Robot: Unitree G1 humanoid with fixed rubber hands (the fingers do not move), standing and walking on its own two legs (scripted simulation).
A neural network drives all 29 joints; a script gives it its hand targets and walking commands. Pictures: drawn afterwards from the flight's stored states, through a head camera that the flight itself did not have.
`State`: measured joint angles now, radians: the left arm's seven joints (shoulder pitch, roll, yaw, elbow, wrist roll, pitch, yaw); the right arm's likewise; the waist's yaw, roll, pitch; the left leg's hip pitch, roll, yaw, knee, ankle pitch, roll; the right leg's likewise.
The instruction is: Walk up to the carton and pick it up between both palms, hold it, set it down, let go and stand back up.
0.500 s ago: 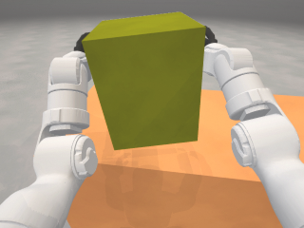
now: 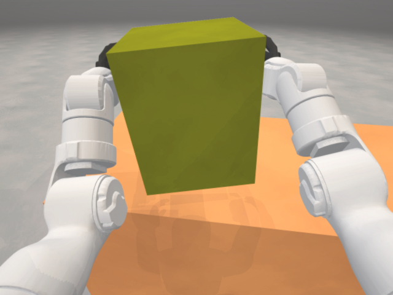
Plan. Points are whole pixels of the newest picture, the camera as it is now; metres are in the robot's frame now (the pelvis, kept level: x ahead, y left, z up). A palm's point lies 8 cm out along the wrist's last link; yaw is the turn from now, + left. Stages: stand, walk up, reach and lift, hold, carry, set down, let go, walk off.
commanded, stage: hold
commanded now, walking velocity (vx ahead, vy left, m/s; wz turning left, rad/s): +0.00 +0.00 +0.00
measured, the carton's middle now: (191, 103) +0.37 -0.01 +0.29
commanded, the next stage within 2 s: none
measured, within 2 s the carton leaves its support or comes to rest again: neither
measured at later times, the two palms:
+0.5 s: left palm (103, 80) +0.37 +0.14 +0.33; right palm (270, 67) +0.36 -0.15 +0.35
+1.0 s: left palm (105, 81) +0.38 +0.14 +0.33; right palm (270, 74) +0.36 -0.16 +0.34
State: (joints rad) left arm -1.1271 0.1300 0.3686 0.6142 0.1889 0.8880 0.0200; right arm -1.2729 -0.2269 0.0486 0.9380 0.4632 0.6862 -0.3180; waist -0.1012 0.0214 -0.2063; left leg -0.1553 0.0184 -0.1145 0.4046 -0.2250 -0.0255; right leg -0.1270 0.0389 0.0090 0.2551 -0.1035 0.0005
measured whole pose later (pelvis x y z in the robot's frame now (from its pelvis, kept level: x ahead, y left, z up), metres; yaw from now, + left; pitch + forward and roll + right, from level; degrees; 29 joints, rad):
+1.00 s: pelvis +0.00 +0.00 +0.00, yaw +0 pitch -2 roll -2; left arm -1.10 0.12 0.38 0.57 0.22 0.91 0.00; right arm -1.23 -0.21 0.05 0.88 0.45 0.71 -0.32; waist -0.10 0.02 -0.21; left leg -0.13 0.02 -0.11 0.40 -0.23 -0.03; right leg -0.11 0.04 0.02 0.26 -0.11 0.00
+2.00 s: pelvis +0.00 +0.00 +0.00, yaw +0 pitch -2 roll -2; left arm -1.14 0.12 0.40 0.61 0.22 0.90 0.01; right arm -1.29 -0.22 0.00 0.93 0.43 0.72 -0.32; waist -0.11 0.01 -0.24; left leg -0.13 0.02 -0.11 0.39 -0.22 -0.03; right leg -0.11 0.05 0.03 0.27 -0.12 0.00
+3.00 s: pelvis +0.00 +0.00 +0.00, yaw +1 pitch -1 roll -2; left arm -1.14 0.13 0.37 0.64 0.19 0.88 0.03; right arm -1.28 -0.23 0.05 0.95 0.47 0.70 -0.32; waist -0.11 0.02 -0.22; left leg -0.16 0.02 -0.12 0.40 -0.22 -0.03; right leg -0.13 0.05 0.03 0.25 -0.11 0.00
